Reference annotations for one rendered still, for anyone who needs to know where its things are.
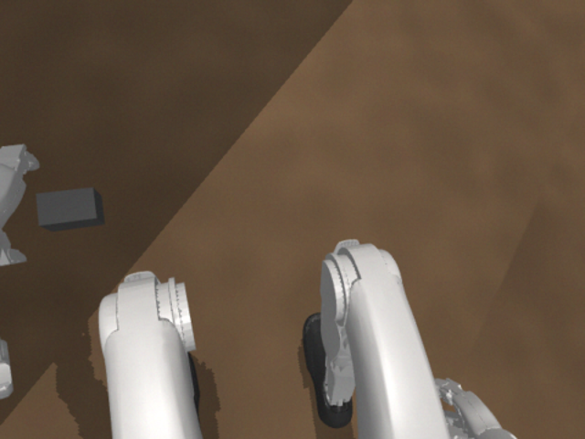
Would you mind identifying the left robot hand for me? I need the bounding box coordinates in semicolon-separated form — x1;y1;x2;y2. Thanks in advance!
0;145;39;266

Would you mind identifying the right robot foot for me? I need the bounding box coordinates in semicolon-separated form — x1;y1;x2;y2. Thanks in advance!
303;313;353;428

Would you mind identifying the right robot hand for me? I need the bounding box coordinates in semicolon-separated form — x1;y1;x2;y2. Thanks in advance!
434;378;503;439

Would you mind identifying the left robot foot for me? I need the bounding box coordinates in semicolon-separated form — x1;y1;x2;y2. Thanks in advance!
187;352;201;430

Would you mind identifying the small box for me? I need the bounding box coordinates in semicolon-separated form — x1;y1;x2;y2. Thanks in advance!
36;187;105;231

